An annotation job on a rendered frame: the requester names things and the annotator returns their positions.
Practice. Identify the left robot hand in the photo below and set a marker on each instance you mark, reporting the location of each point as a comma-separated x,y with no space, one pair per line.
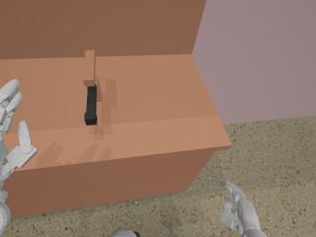
10,101

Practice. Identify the right robot hand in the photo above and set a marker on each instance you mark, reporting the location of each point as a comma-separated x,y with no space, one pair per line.
243,216

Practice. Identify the counter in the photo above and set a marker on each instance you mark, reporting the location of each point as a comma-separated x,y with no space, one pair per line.
157,125

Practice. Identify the left robot forearm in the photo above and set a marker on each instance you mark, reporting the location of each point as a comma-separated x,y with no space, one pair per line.
5,212

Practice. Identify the tap lever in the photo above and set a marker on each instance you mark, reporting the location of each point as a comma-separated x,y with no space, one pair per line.
90,117

